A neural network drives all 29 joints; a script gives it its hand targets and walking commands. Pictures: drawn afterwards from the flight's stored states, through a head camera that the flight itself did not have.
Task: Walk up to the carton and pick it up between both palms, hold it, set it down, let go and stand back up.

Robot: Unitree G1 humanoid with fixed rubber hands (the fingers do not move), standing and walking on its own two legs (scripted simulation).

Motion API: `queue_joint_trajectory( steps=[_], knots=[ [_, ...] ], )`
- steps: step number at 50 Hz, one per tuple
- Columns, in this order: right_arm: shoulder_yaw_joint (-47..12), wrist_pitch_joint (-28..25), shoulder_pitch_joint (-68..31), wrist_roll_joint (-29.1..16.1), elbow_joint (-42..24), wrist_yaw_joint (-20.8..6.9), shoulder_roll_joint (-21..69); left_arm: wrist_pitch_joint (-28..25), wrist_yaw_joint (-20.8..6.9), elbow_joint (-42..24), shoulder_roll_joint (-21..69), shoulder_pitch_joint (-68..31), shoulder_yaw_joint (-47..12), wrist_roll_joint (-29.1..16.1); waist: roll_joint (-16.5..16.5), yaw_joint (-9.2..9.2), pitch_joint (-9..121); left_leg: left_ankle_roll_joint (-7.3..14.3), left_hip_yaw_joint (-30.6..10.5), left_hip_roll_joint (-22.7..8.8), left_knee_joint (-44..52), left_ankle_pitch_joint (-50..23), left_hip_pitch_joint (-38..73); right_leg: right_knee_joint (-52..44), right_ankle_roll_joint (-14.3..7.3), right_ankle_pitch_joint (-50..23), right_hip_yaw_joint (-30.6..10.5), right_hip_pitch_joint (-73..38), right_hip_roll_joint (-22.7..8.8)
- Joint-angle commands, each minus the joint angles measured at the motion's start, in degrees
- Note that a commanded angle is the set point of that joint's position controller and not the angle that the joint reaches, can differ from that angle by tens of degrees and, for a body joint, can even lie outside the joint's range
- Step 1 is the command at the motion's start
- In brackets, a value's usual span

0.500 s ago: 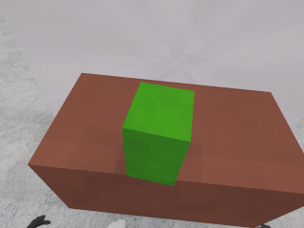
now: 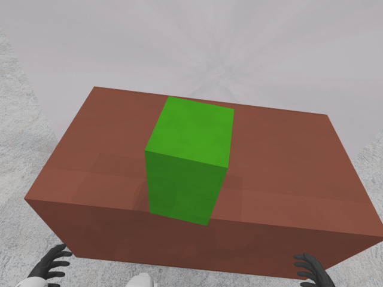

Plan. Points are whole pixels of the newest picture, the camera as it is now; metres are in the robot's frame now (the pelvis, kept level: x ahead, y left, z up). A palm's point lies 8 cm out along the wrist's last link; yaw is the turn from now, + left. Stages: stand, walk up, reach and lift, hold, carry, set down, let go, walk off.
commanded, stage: reach and lift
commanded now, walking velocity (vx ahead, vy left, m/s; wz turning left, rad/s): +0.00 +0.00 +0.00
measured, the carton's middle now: (189, 164) +0.44 +0.01 -0.03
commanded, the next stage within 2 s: none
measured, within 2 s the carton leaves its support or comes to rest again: neither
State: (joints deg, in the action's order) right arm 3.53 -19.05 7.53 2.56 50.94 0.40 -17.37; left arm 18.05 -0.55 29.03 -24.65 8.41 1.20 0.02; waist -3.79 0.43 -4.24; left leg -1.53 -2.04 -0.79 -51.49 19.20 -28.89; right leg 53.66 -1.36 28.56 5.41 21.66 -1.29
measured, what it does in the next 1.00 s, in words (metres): stands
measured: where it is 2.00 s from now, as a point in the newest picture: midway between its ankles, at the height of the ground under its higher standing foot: outside the picture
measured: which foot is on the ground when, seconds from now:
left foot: down 0.00-1.00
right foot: down 0.00-1.00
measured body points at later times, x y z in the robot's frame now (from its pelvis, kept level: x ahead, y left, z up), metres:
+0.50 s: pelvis -0.02 +0.00 +0.01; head -0.04 +0.06 +0.45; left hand +0.22 +0.27 -0.04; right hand +0.17 -0.24 -0.01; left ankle +0.09 +0.14 -0.69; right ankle +0.01 -0.10 -0.69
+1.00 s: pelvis +0.01 -0.02 +0.02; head +0.02 +0.04 +0.47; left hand +0.26 +0.24 -0.01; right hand +0.22 -0.21 +0.01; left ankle +0.09 +0.13 -0.69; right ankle +0.01 -0.10 -0.69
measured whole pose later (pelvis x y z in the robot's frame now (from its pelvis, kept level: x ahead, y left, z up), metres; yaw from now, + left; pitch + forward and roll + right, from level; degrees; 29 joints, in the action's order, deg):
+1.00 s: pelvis +0.01 -0.02 +0.02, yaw -1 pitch -1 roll +1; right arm 1.4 -22.9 9.5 -6.2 33.1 8.0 1.5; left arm -10.5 -5.1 27.2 -24.1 4.5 1.0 -7.1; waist -9.2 0.4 -1.0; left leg -2.6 -1.9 -0.7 -40.9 15.1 -24.8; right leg 45.5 -2.3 25.0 5.3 19.6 -1.3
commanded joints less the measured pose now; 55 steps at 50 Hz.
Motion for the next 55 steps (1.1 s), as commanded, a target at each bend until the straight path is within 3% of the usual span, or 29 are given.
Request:
queue_joint_trajectory(
  steps=[1, 4, 6, 10, 13, 16, 20, 23, 25, 30, 33, 34, 35, 36, 38, 41, 42, 43, 44, 46, 48, 55],
  knots=[
    [4.0, -3.6, 2.4, -2.1, -11.4, 2.3, -2.5, -5.7, -0.6, -14.4, -7.0, -7.8, 6.7, 0.0, -3.6, -1.55, 8.7, 1.6, 5.1, 2.4, 9.0, -5.3, 24.0, -25.8, -1.5, -5.5, -8.5, 13.5, -2.9],
    [3.1, -3.0, 3.0, -2.8, -16.0, 3.2, -0.5, -5.8, -1.4, -15.3, -7.1, -9.5, 5.5, -0.9, -5.2, -2.26, 6.2, 1.1, 4.7, 3.7, 7.0, -4.9, 31.2, -31.5, -4.4, 5.9, -10.8, 22.7, -6.2],
    [1.9, -2.2, 4.2, -3.9, -19.0, 3.9, 0.7, -5.2, -1.9, -15.6, -7.8, -10.8, 5.5, -0.6, -4.5, -2.36, 6.9, 0.8, 4.3, 4.6, 4.3, -5.1, 36.5, -34.5, -6.3, 11.8, -13.1, 27.7, -8.7],
    [0.4, 0.6, 2.4, -5.8, -23.2, 4.7, 1.4, -3.3, -2.5, -15.0, -6.6, -12.4, 3.3, -1.4, -1.1, -2.72, 4.9, 0.5, 2.7, 5.1, 3.8, -2.2, 43.6, -36.8, -8.4, 16.8, -12.3, 34.4, -10.6],
    [-2.0, 3.3, 2.9, -7.9, -26.6, 6.0, 2.9, -1.7, -3.0, -14.1, -5.7, -11.8, 4.1, -1.1, 0.6, -1.46, 4.1, 0.6, 2.7, 5.3, 5.4, -2.7, 46.8, -38.7, -8.6, 15.7, -12.2, 34.1, -10.8],
    [-3.1, 5.3, 3.8, -9.0, -27.3, 7.3, 2.7, -0.7, -3.8, -13.3, -5.2, -12.3, 3.1, -0.5, -1.2, -2.14, 2.9, 0.6, 1.4, 5.7, 3.4, -3.7, 53.6, -40.6, -9.5, 17.6, -12.8, 40.2, -12.5],
    [-2.8, 5.5, 4.0, -9.3, -29.0, 7.3, 5.1, -2.6, -3.3, -16.9, -3.1, -13.5, 1.1, -1.6, 1.4, -1.89, 3.9, 0.1, -0.6, 4.8, 5.2, -1.7, 53.5, -38.7, -9.0, 14.9, -11.3, 39.4, -11.0],
    [-2.4, 4.1, 4.3, -10.3, -32.0, 6.6, 6.0, -5.1, -2.8, -19.9, -2.6, -13.6, 0.0, -2.2, 1.2, -1.91, 6.2, -0.4, -1.8, 4.8, 3.8, -2.8, 57.9, -38.9, -9.7, 14.0, -11.5, 42.8, -11.7],
    [-2.2, 3.7, 4.6, -10.1, -32.1, 6.3, 7.0, -6.7, -2.5, -19.2, -2.0, -14.1, -0.9, -3.1, 2.5, -2.42, 6.4, -0.5, -1.5, 4.1, 5.8, -1.3, 53.8, -37.5, -8.4, 13.0, -10.7, 39.6, -10.0],
    [-3.1, 1.7, 4.7, -10.5, -32.5, 6.0, 8.9, -12.1, -2.9, -16.6, -1.9, -13.8, -1.2, -3.8, 4.4, -2.47, 6.5, 0.3, -1.2, 3.0, 7.4, 0.6, 46.5, -34.6, -7.6, 10.2, -10.5, 32.7, -7.9],
    [-1.3, 0.1, 1.6, -9.4, -32.3, 5.5, 8.5, -15.3, -2.3, -14.2, -0.3, -13.1, -2.7, -5.4, 9.3, -1.72, 7.2, 1.3, -1.4, -0.1, 14.9, 9.4, 32.1, -28.7, -4.4, 4.4, -7.4, 18.8, -2.9],
    [-1.5, -0.5, 0.3, -8.8, -32.3, 5.2, 8.9, -16.9, -2.4, -13.2, 0.0, -14.0, -3.5, -6.6, 10.3, -2.32, 7.3, 2.1, -0.8, -1.1, 17.3, 12.0, 26.0, -26.9, -3.3, 2.3, -6.9, 13.5, -1.0],
    [-0.9, -0.9, -1.2, -8.4, -31.9, 5.1, 8.9, -18.4, -2.1, -12.4, 0.4, -14.6, -4.2, -6.7, 13.4, -2.56, 7.4, 2.9, -1.3, -2.9, 20.4, 16.2, 18.4, -24.1, -1.7, -0.4, -5.8, 6.3, 1.3],
    [-0.7, -1.4, -2.4, -7.9, -31.4, 4.6, 8.6, -19.8, -1.8, -10.3, 0.7, -13.8, -4.0, -7.1, 16.5, -1.21, 8.1, 3.3, -0.4, -4.3, 24.5, 18.9, 10.8, -22.0, -0.3, -4.0, -4.8, -2.4, 3.2],
    [-1.3, -3.0, -3.0, -8.1, -29.5, 4.9, 9.2, -22.9, -2.3, -8.3, 0.7, -13.1, -4.1, -8.4, 16.0, -0.9, 8.3, 3.5, 1.2, -4.4, 25.0, 15.1, 7.1, -21.7, 0.1, -7.7, -5.0, -8.5, 3.7],
    [-4.1, -4.0, -3.3, -9.0, -27.2, 5.1, 11.8, -26.3, -3.0, -7.4, 0.6, -12.9, -3.8, -10.8, 13.7, -0.73, 8.5, 3.3, 2.1, -2.4, 23.4, 11.3, 11.6, -24.4, -0.6, -2.8, -6.5, -5.2, 2.3],
    [-5.2, -4.4, -2.4, -8.7, -27.3, 5.8, 13.9, -27.3, -3.6, -7.5, -0.1, -12.4, -4.1, -12.0, 11.4, -1.0, 7.6, 2.7, 3.2, -1.1, 22.0, 7.2, 13.6, -26.1, -0.9, -1.5, -7.5, -3.2, 1.4],
    [-5.1, -4.6, -3.0, -8.5, -28.0, 6.1, 14.7, -28.2, -3.7, -8.3, -1.2, -13.9, -3.9, -13.1, 11.2, -1.78, 7.6, 2.3, 4.2, 0.1, 20.6, 4.4, 15.5, -27.1, -1.3, 0.6, -8.4, -0.8, 0.6],
    [-6.5, -5.0, -1.5, -8.6, -28.1, 6.8, 16.8, -28.8, -4.1, -7.8, -1.0, -13.1, -3.8, -13.6, 9.8, -1.34, 6.8, 1.8, 4.6, 1.0, 19.9, 0.7, 17.6, -28.3, -1.1, 0.9, -9.0, 1.1, -0.3],
    [-8.6, -6.5, 1.3, -8.8, -29.6, 8.2, 18.0, -30.6, -5.1, -8.0, -2.0, -10.4, -2.6, -13.4, 7.8, -1.39, 7.6, 1.8, 4.4, 1.5, 18.0, -3.8, 20.1, -28.3, -0.2, -4.0, -9.9, 2.4, -1.0],
    [-11.0, -8.3, 3.4, -8.9, -29.8, 9.5, 19.1, -32.0, -6.2, -7.9, -1.5, -8.3, -2.7, -13.2, 8.3, -0.8, 9.0, 1.7, 4.3, 1.5, 17.6, -7.2, 19.7, -27.2, 1.2, -13.3, -10.0, 0.0, -1.2],
    [-14.2, -14.2, 5.9, -8.9, -29.9, 14.1, 21.6, -34.7, -9.2, -12.6, -2.6, -5.9, 0.5, -11.0, 8.9, 0.92, 12.1, 1.1, 3.4, 1.3, 15.0, -13.1, 21.2, -26.3, 2.6, -25.5, -10.2, -1.4, -1.1]
  ],
)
